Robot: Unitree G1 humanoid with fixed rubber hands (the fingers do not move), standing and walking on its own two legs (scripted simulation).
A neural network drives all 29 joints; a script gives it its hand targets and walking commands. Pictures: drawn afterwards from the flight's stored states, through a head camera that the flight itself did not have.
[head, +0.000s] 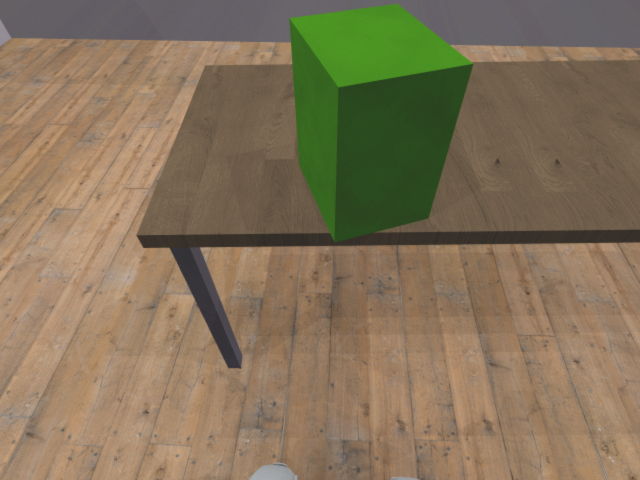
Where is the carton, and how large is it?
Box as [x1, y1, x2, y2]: [289, 4, 472, 242]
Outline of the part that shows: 397,4 289,18 299,165 334,242 428,217 471,70 472,63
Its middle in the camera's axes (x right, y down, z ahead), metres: +0.07 -0.19 +0.66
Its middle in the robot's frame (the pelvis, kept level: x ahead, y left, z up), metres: +0.65 -0.05 +0.10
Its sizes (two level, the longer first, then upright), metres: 0.226 0.184 0.287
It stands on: a table, 0.68 m high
